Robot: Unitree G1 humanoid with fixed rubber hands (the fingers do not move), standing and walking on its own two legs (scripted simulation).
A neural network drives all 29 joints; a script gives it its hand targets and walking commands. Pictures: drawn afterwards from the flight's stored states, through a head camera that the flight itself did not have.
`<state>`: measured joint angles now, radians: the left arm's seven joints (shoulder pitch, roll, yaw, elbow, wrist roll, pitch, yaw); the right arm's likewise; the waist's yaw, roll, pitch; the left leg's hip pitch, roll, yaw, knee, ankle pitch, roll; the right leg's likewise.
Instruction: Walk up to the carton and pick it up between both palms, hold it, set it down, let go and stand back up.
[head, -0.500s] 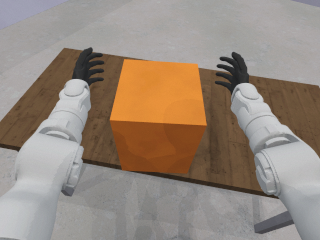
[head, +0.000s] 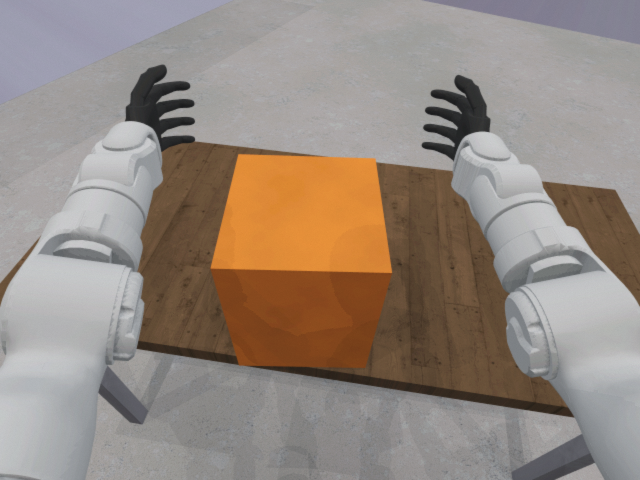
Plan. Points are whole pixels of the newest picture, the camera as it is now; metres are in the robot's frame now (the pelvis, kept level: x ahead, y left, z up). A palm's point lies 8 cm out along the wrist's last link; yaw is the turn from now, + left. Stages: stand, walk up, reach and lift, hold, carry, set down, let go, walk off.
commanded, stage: set down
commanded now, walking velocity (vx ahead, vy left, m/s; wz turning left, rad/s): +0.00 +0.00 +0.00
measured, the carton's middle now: (304, 265) +0.43 +0.00 +0.01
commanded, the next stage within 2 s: none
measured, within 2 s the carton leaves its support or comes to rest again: neither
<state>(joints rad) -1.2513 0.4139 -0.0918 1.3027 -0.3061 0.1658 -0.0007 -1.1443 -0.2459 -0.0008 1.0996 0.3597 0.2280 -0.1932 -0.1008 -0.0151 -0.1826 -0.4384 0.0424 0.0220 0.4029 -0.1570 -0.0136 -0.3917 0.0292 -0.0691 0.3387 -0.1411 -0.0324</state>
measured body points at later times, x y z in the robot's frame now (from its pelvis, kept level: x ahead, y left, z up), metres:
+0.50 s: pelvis +0.00 +0.00 +0.00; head +0.00 +0.02 +0.45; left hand +0.43 +0.20 +0.14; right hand +0.40 -0.18 +0.14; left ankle +0.01 +0.12 -0.74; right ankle +0.01 -0.10 -0.74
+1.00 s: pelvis +0.00 +0.02 +0.00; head -0.01 +0.03 +0.45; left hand +0.36 +0.21 +0.08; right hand +0.33 -0.18 +0.08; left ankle +0.01 +0.13 -0.74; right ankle +0.01 -0.10 -0.74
